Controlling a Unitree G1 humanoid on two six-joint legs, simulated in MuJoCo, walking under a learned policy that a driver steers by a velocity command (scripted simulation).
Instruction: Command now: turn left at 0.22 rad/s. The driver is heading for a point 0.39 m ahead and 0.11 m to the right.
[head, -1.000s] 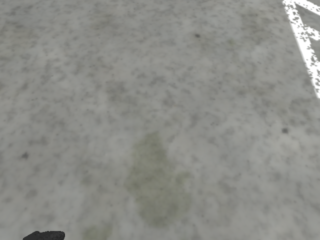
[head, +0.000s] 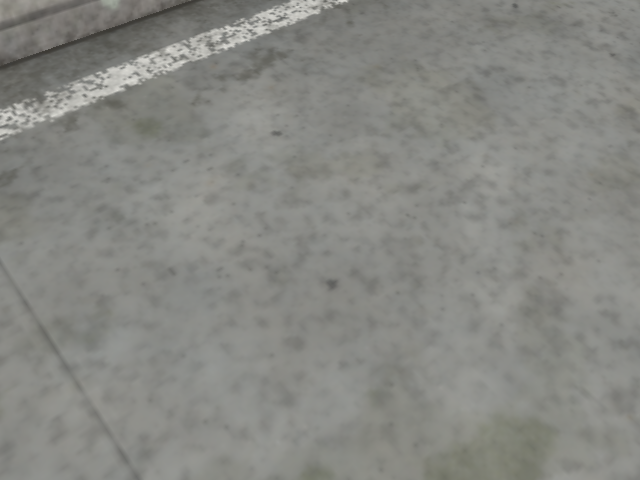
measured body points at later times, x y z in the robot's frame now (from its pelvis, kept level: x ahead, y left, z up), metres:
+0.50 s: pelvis +0.05 -0.01 -0.01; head +0.05 +0.00 +0.44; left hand +0.12 +0.26 -0.13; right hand +0.16 -0.28 -0.11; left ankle +0.02 +0.10 -0.72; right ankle +0.01 -0.14 -0.74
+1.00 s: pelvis +0.33 -0.03 -0.04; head +0.38 -0.03 +0.41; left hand +0.59 +0.17 -0.11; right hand +0.25 -0.28 -0.17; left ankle +0.07 +0.12 -0.67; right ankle +0.46 -0.10 -0.74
